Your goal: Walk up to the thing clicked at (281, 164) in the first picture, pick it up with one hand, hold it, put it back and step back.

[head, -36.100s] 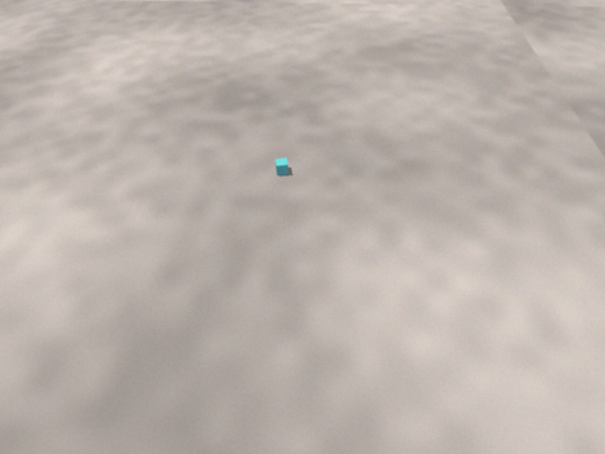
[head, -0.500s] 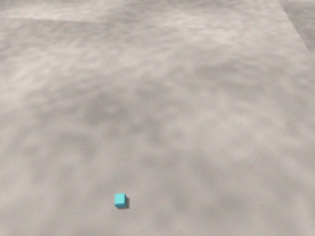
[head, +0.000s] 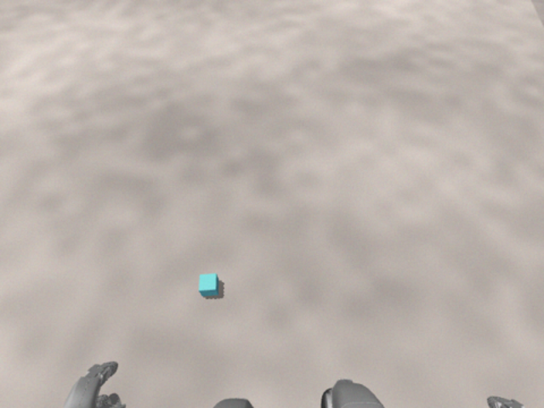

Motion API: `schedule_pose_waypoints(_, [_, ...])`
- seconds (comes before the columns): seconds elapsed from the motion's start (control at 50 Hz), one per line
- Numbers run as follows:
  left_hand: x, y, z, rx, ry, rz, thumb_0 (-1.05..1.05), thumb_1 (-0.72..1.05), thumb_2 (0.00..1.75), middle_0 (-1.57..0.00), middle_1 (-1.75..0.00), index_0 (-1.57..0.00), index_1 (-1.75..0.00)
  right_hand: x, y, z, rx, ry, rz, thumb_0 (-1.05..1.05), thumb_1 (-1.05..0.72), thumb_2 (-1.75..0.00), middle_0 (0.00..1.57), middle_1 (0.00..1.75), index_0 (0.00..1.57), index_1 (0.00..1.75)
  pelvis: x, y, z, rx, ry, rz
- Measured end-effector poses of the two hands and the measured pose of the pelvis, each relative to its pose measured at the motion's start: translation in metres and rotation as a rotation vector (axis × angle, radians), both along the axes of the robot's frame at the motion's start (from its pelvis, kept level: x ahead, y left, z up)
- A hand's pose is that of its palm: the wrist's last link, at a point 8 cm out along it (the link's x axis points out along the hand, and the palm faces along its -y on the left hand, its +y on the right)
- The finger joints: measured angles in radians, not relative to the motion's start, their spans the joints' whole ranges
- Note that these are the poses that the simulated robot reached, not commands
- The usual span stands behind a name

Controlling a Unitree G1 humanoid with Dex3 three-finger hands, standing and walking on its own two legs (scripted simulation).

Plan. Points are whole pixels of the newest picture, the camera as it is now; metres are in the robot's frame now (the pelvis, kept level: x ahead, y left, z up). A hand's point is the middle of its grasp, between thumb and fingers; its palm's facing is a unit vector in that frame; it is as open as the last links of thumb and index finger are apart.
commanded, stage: step back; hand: left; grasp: from above
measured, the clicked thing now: (209, 284) +0.55 +0.27 -0.72
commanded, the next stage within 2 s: none
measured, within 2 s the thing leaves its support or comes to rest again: neither
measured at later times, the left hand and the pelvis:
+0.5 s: hand out of the picture +0.02 +0.26 -0.14, palm faces -0.11 -0.91 -0.40, open 7.4 cm; pelvis -0.11 +0.00 +0.00, yaw -5 degrees
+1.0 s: hand out of the picture -0.12 +0.27 -0.14, palm faces -0.04 -0.93 -0.37, open 7.4 cm; pelvis -0.25 +0.01 +0.01, yaw -4 degrees
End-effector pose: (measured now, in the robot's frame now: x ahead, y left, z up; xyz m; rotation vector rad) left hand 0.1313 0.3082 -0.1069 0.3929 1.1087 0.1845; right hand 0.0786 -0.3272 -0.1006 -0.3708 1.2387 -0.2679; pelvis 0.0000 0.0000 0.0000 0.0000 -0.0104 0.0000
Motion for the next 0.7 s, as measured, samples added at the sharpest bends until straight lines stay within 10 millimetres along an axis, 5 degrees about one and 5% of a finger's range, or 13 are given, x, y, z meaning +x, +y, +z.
schedule_pose_waypoints(0.12, [-0.018,0.013,-0.011,-0.032,0.004,0.013,0.01,0.90,0.90,-0.20,-0.30,-0.21,-0.30,-0.055,0.029,0.008,-0.011,0.073,-0.004,0.01,-0.91,-0.90,0.21,0.30,0.20,0.30,-0.025,0.015,0.004,-0.018,-0.017,-0.005])
schedule_pose_waypoints(0.22, [-0.046,0.013,-0.007,-0.048,0.044,0.006,0.01,0.90,0.90,-0.20,-0.30,-0.21,-0.30,-0.079,0.037,0.018,-0.020,0.063,-0.034,0.01,-0.90,-0.90,0.21,0.30,0.20,0.30,-0.041,0.020,0.014,-0.030,-0.010,-0.029])
schedule_pose_waypoints(0.5, [-0.117,-0.005,0.004,0.009,0.052,-0.047,0.01,0.91,0.90,-0.20,-0.30,-0.21,-0.30,-0.109,0.011,-0.008,0.026,-0.097,-0.053,0.01,-0.90,-0.90,0.21,0.30,0.20,0.30,-0.106,0.002,0.000,-0.033,-0.036,-0.095])
schedule_pose_waypoints(0.7, [-0.155,-0.011,0.028,0.013,-0.037,-0.035,0.01,0.90,0.90,-0.21,-0.30,-0.21,-0.30,-0.160,0.010,-0.001,0.027,-0.061,-0.015,0.01,-0.91,-0.90,0.21,0.30,0.20,0.30,-0.155,0.001,0.012,0.020,-0.011,-0.072])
